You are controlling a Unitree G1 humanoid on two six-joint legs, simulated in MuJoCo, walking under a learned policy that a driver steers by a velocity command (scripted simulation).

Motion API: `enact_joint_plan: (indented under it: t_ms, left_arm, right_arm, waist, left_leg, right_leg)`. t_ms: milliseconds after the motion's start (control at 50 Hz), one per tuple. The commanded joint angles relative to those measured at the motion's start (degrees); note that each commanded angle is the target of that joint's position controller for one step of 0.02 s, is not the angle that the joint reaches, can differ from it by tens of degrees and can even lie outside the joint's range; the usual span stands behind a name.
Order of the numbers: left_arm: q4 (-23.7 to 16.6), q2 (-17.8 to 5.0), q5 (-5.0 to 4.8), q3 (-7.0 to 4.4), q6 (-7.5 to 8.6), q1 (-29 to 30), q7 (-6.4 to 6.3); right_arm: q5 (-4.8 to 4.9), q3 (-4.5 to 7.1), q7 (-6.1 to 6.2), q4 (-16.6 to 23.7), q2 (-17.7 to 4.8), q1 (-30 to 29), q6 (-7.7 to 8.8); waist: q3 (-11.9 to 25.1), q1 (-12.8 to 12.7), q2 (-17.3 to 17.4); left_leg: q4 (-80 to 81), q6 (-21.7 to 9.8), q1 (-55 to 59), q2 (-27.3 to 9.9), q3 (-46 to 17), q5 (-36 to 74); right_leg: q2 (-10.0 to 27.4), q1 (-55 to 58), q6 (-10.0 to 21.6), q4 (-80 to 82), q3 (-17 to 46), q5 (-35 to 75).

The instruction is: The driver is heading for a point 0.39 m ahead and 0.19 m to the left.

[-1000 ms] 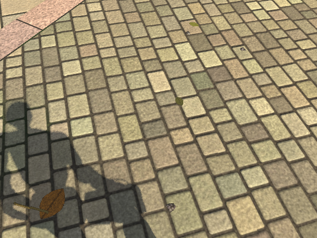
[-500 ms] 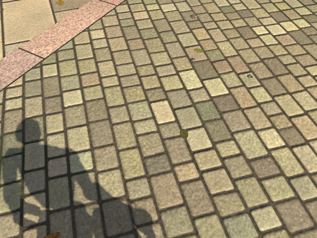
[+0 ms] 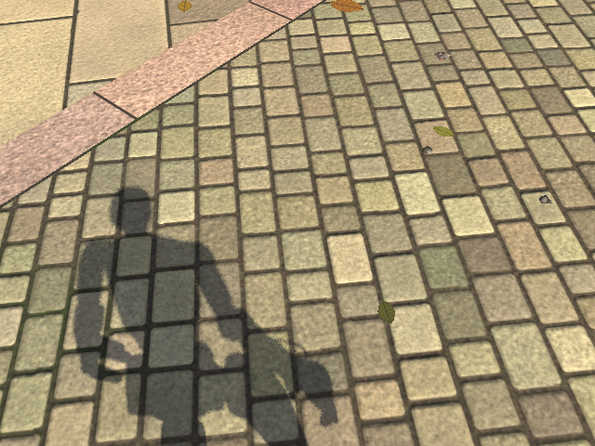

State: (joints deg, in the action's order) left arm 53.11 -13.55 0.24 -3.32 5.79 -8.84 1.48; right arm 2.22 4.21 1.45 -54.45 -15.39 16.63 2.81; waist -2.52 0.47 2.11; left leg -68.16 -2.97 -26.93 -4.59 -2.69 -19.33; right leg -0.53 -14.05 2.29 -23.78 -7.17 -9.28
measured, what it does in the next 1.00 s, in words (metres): walks ahead, turning left: left foot, then right foot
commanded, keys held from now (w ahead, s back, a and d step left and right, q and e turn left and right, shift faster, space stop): w+q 0.38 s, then no key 0.62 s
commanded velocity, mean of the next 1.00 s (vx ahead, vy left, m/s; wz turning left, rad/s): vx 0.29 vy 0.00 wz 0.33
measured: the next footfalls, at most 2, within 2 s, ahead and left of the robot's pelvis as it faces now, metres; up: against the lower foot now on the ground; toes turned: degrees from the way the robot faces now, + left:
left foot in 0.38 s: +0.32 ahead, +0.20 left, +0.00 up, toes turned +18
right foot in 0.86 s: +0.53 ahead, +0.05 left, +0.00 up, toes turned +17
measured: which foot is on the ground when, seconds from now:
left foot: up 0.00-0.36, down 0.38-1.00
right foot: down 0.00-0.40, up 0.42-0.84, down 0.86-1.00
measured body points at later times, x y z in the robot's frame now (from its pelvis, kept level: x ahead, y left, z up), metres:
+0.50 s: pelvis +0.23 +0.10 -0.01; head +0.27 +0.13 +0.43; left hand +0.25 +0.40 -0.15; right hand +0.44 -0.13 -0.12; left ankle +0.28 +0.18 -0.74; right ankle +0.16 -0.09 -0.63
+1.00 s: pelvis +0.39 +0.12 -0.01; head +0.41 +0.13 +0.44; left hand +0.43 +0.41 -0.13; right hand +0.56 -0.09 -0.14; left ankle +0.28 +0.18 -0.74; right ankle +0.49 +0.03 -0.74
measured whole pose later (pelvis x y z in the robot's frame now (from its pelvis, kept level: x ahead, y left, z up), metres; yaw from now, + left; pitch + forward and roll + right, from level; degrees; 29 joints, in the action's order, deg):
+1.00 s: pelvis +0.39 +0.12 -0.01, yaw +19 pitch +1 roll +0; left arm 54.2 -13.3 0.6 -2.6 2.1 -4.8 0.2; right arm -0.4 2.6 1.4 -52.6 -13.9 10.2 -0.4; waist -1.0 0.5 1.1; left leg -29.6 -2.8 -7.6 2.8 -0.9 -23.2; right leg 0.9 -21.9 0.2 -29.9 -2.3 -9.1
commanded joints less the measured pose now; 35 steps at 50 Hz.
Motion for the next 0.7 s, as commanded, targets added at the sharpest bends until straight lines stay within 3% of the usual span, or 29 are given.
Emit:
enact_joint_plan:
  t_ms: [20, 100, 160, 240, 300, 340, 360, 380, 400, 420, 440, 460, 480, 500, 520, 580, 620, 700]
  left_arm:
    - [-1.9, -5.7, 0.34, -1.23, 1.53, 2.4, -0.66]
    - [-1.1, -8.2, 0.77, -2.03, 1.20, -0.5, -2.36]
    - [-1.2, -9.5, 0.53, -2.35, 0.70, -1.9, -3.08]
    - [-0.5, -11.4, -0.31, -3.07, -0.37, -6.3, -3.21]
    - [-0.4, -12.7, -1.23, -3.74, -1.54, -7.7, -2.79]
    - [-1.1, -14.2, -1.74, -4.20, -2.26, -6.1, -2.70]
    - [-1.5, -14.4, -2.11, -4.16, -2.82, -4.5, -2.64]
    - [-2.0, -12.9, -1.59, -3.46, -2.94, -5.2, -2.65]
    - [-4.5, -6.0, 0.98, -1.37, -2.34, -7.0, -2.54]
    - [-6.4, -4.8, -0.04, -0.37, 0.04, -7.9, -2.10]
    - [-6.8, -9.8, -2.85, -1.50, 1.27, -1.7, -1.73]
    - [-6.3, -9.3, -3.25, -1.39, 1.65, -1.6, -1.77]
    - [-4.8, -9.1, -1.81, -1.53, 1.44, -2.0, -2.38]
    - [-4.1, -9.4, -0.70, -1.93, 0.54, -1.4, -2.87]
    - [-3.9, -9.4, -0.88, -2.11, -0.53, -3.2, -2.88]
    - [-3.2, -7.9, -0.37, -2.09, -2.26, -4.6, -3.07]
    - [-3.8, -6.8, 0.07, -1.70, -2.58, -2.0, -3.10]
    - [-4.6, -5.6, -0.23, -0.93, -2.47, 3.2, -2.30]
  right_arm:
    - [-0.23, 1.38, 0.28, 3.0, -2.0, 3.8, -1.50]
    - [-0.85, 1.93, -0.46, 6.1, -2.8, -2.3, -1.76]
    - [-1.01, 1.47, -1.82, 7.8, -2.1, -7.4, -1.16]
    - [-1.09, 0.38, -3.44, 11.5, -1.1, -15.3, -0.90]
    - [-0.87, 0.41, -4.39, 13.8, -2.2, -17.2, -1.11]
    - [-0.82, 1.48, -4.56, 14.1, -4.4, -13.1, -1.31]
    - [-0.55, 2.89, -4.44, 12.3, -6.5, -5.3, -1.27]
    - [-0.21, 5.39, -3.59, 9.1, -11.2, 5.5, -1.46]
    - [-0.36, 6.95, -2.29, 8.4, -18.4, 8.8, -1.70]
    - [-1.62, 5.99, -2.71, 11.6, -18.9, 6.3, -0.51]
    - [-2.37, 4.19, -3.41, 11.7, -13.5, 5.0, 0.37]
    - [-2.28, 3.43, -3.39, 11.1, -10.8, 2.8, 0.89]
    - [-1.75, 2.80, -3.26, 11.7, -8.5, -1.5, 1.00]
    - [-1.83, 1.97, -3.02, 12.3, -5.9, -5.0, 0.86]
    - [-2.69, 1.99, -2.72, 12.6, -6.8, -5.8, 0.93]
    - [-2.80, 2.05, -1.90, 11.7, -7.5, -6.2, 1.45]
    - [-2.45, 1.69, -1.24, 10.9, -7.0, -5.5, 1.22]
    - [-2.66, 1.22, -0.26, 9.3, -7.0, -5.5, 0.20]
  waist:
    - [0.1, 1.6, -7.7]
    - [-1.4, 0.9, -5.0]
    - [-2.1, -0.6, -4.2]
    - [-4.1, -3.8, -3.3]
    - [-4.2, -3.8, -4.3]
    - [-0.3, -0.5, -6.4]
    - [4.0, 4.3, -5.9]
    - [10.0, 8.7, -3.4]
    - [12.6, 5.9, 11.0]
    - [23.2, 3.1, 12.5]
    - [19.9, 5.7, 3.4]
    - [14.2, 4.0, 2.6]
    - [10.5, 1.8, -1.2]
    - [8.3, 0.3, -1.4]
    - [8.3, -1.3, 2.3]
    - [7.9, -3.0, 0.2]
    - [7.7, -2.4, 0.5]
    - [7.8, -0.2, 2.6]
  left_leg:
    - [0.6, -0.2, -5.5, -4.7, -3.3, 4.3]
    - [8.2, 1.7, -13.7, -4.7, -4.5, 13.1]
    - [17.0, 2.3, -13.7, -4.3, -1.4, 18.8]
    - [25.9, 1.3, -13.9, -3.7, 2.8, 17.9]
    - [29.4, -0.8, -12.5, -2.0, 5.6, 11.0]
    - [30.4, -3.0, -4.1, 2.1, 9.2, 5.8]
    - [33.6, -4.8, 6.5, 5.5, 11.3, 7.4]
    - [35.2, -7.1, 23.5, 7.9, 9.7, 9.5]
    - [38.9, -13.1, 38.5, -6.6, -15.3, 11.1]
    - [49.8, -22.5, 46.9, -17.4, -44.5, 10.8]
    - [51.4, -18.9, 44.8, -16.8, -36.6, 21.8]
    - [49.0, -16.6, 38.2, -14.9, -25.2, 31.6]
    - [47.9, -13.7, 30.1, -11.7, -17.3, 36.5]
    - [49.5, -11.4, 24.3, -8.8, -12.1, 39.7]
    - [50.3, -12.2, 19.4, -9.2, -10.2, 45.5]
    - [51.7, -11.7, 16.6, -6.6, -4.4, 51.7]
    - [51.7, -10.6, 18.3, -5.9, -2.5, 53.2]
    - [51.7, -7.8, 20.1, -4.4, 0.2, 48.8]
  right_leg:
    - [16.3, 0.3, 7.4, 18.6, 12.7, -4.5]
    - [17.6, 4.7, 8.5, 20.0, 8.0, -1.9]
    - [16.7, 7.0, 7.5, 19.7, 2.4, 1.6]
    - [17.8, 12.7, 6.9, 18.0, -2.1, 3.7]
    - [19.1, 17.8, 5.9, 13.6, -4.0, 9.3]
    - [18.9, 18.8, 4.5, 4.2, -6.1, 29.9]
    - [17.1, 16.8, 3.0, -7.0, -8.2, 39.2]
    - [14.5, 8.2, 0.5, -22.2, -9.3, 36.1]
    - [8.1, -13.2, -3.6, -43.7, -8.8, -2.9]
    - [-0.9, -25.1, -5.3, -56.5, 5.3, -27.3]
    - [2.0, -29.2, -4.4, -58.4, 10.2, -23.3]
    - [4.7, -29.5, -3.2, -55.2, 9.2, -18.9]
    - [7.7, -26.2, -3.0, -50.7, 9.3, -15.0]
    - [9.1, -22.6, -2.5, -47.3, 9.3, -12.5]
    - [9.2, -18.1, -2.9, -47.0, 9.7, -11.4]
    - [7.7, -16.4, -4.2, -40.3, 8.6, -6.8]
    - [7.3, -18.3, -4.8, -33.1, 8.5, -1.8]
    - [5.8, -14.3, -4.8, -17.2, 7.9, 8.2]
